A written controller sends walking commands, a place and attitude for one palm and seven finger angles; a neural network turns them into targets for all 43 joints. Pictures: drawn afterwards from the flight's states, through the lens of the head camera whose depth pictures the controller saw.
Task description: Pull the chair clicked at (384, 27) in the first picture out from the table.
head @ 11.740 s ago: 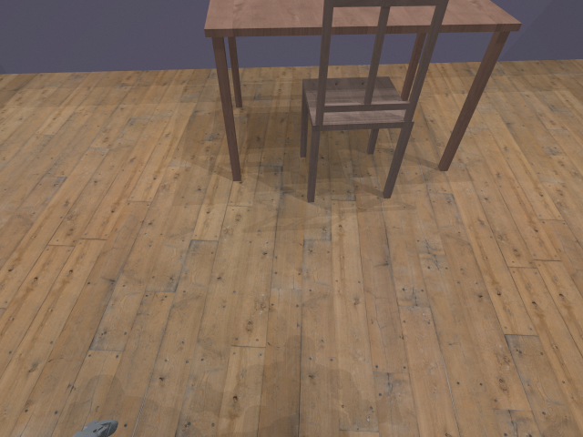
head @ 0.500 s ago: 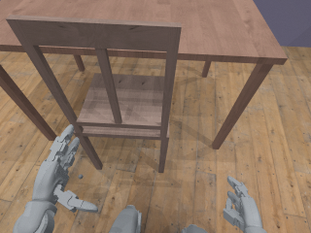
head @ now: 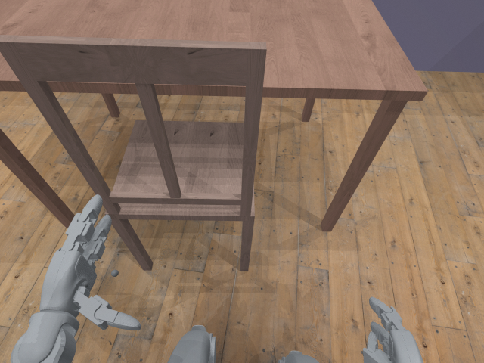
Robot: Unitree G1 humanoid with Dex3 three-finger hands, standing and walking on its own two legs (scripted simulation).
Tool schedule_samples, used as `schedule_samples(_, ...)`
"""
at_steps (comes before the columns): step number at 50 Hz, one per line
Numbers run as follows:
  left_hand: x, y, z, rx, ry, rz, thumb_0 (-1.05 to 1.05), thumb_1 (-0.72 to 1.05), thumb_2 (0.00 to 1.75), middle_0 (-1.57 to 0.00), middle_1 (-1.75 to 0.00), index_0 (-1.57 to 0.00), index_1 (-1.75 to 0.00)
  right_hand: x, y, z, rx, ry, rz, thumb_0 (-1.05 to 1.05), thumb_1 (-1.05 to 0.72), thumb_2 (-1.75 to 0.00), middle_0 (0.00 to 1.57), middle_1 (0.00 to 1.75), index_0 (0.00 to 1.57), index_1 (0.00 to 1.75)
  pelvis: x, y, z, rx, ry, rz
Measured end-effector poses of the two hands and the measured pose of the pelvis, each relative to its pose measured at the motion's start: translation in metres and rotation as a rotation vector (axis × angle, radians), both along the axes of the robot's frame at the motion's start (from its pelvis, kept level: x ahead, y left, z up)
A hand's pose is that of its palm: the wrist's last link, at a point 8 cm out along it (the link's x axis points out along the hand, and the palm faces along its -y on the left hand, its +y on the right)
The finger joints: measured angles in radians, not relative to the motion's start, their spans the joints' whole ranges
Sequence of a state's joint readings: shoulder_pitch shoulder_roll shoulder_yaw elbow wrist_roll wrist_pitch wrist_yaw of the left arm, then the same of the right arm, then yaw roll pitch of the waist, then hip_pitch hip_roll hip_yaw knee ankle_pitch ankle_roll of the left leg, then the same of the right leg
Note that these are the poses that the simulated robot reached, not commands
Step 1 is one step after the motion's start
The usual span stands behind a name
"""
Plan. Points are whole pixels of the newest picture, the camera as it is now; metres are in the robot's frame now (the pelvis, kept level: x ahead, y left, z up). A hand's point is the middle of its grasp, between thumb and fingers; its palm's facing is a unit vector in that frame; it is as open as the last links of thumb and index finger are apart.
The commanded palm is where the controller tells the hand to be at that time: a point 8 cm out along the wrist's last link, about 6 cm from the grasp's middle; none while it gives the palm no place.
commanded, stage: raise the hand toward the chair's back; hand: left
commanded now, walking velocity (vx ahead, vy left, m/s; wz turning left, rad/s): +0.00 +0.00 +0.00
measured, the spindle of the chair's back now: (163, 150) +0.52 +0.19 +0.01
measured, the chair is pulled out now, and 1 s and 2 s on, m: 0.00 0.00 0.00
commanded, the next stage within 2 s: aim the fingers beside a spindle in 0.24 s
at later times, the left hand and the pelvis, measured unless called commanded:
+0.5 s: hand (120, 266) +0.26 +0.20 +0.04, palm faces +0.02 -1.00 -0.05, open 16.9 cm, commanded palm +0.24 +0.25 +0.04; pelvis +0.00 +0.00 +0.00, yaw +0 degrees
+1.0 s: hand (142, 245) +0.30 +0.18 +0.02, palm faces +0.00 -1.00 -0.04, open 16.9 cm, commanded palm +0.28 +0.24 +0.02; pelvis +0.00 -0.01 -0.02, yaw -1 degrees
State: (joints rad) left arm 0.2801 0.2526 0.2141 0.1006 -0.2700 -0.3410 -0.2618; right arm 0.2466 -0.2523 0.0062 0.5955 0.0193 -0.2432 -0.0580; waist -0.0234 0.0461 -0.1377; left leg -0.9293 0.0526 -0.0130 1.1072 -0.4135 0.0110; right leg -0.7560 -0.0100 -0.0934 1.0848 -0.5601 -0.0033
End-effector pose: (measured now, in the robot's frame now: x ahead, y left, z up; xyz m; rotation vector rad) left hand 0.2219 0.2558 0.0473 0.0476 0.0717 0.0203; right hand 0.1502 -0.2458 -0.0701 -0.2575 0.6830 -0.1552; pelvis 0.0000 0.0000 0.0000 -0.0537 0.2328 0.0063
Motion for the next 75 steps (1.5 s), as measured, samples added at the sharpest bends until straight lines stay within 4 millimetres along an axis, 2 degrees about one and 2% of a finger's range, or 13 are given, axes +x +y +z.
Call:
schedule_samples(19,0.002,-0.002,0.001,0.003,-0.002,0.009,-0.02,-0.50,0.30,-0.06,-0.08,-0.06,-0.08,0.021,0.011,-0.002,0.036,-0.030,0.038,0.02,-0.90,-0.90,0.20,0.30,0.20,0.30,0.004,-0.003,-0.001,0.004,0.005,0.003)
schedule_samples(25,0.012,-0.003,-0.006,-0.002,-0.004,0.004,-0.02,-0.50,0.30,-0.06,-0.08,-0.06,-0.08,0.023,0.009,-0.006,0.023,-0.021,0.049,0.02,-0.90,-0.90,0.21,0.30,0.20,0.30,0.005,-0.004,-0.004,0.002,0.018,0.006)
schedule_samples(36,0.039,-0.011,-0.015,-0.009,-0.008,-0.017,-0.02,-0.50,0.30,-0.06,-0.08,-0.06,-0.08,0.011,0.000,-0.015,0.011,0.027,0.018,0.02,-0.90,-0.90,0.20,0.30,0.20,0.30,0.005,-0.005,-0.009,0.006,0.040,-0.005)
schedule_samples(53,0.061,-0.022,-0.026,-0.006,-0.025,-0.015,-0.02,-0.50,0.30,-0.06,-0.08,-0.06,-0.08,-0.004,-0.004,-0.033,0.019,0.097,0.006,0.02,-0.90,-0.90,0.20,0.30,0.20,0.30,0.002,-0.006,-0.018,0.010,0.070,-0.014)
schedule_samples(75,0.102,-0.035,-0.044,-0.012,-0.032,-0.027,-0.02,-0.50,0.30,-0.06,-0.08,-0.06,-0.08,-0.024,-0.012,-0.053,0.012,0.182,-0.019,0.02,-0.90,-0.90,0.20,0.30,0.20,0.30,-0.004,-0.008,-0.031,0.012,0.110,-0.025)
